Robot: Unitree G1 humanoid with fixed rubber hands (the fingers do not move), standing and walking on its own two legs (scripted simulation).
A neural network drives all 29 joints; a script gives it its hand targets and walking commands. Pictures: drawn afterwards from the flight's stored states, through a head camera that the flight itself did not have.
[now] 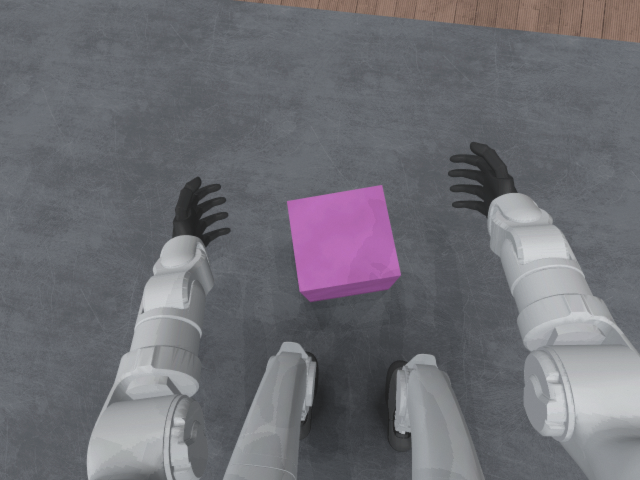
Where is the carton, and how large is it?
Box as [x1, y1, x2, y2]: [287, 185, 400, 301]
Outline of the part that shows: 381,185 287,201 299,290 310,301 387,289 400,275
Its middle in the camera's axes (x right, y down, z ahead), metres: +0.06 +0.03 +0.94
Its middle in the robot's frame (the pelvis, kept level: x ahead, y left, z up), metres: +0.48 +0.05 -0.53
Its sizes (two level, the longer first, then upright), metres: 0.210 0.200 0.250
